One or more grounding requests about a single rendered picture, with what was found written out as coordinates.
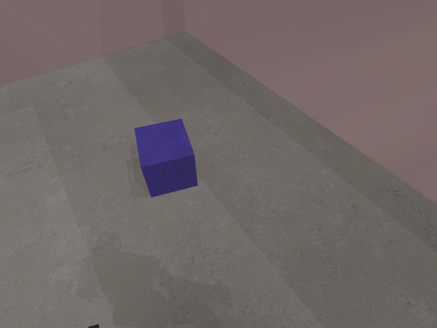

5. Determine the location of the carton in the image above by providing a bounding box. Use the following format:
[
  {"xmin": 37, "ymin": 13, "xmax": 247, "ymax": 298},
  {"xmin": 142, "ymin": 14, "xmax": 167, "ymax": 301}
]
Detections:
[{"xmin": 135, "ymin": 119, "xmax": 198, "ymax": 197}]

